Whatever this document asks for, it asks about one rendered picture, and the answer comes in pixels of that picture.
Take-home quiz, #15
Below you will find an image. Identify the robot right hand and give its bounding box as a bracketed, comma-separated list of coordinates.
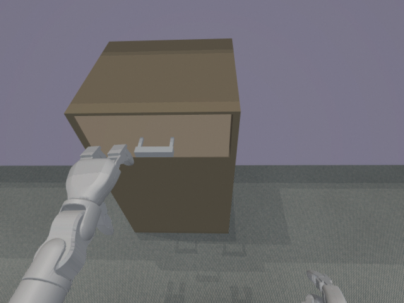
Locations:
[302, 270, 347, 303]

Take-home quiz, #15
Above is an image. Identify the cabinet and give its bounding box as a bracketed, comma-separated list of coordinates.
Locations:
[64, 39, 241, 234]

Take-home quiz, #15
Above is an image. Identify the drawer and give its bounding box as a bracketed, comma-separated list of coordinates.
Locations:
[75, 114, 231, 157]

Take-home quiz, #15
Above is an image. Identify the robot left forearm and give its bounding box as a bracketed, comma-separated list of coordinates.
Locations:
[8, 198, 102, 303]

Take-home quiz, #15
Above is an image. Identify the handle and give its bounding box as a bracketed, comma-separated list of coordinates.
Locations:
[134, 137, 174, 157]

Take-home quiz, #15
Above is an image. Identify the robot left hand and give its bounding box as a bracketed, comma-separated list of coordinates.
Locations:
[66, 144, 134, 235]

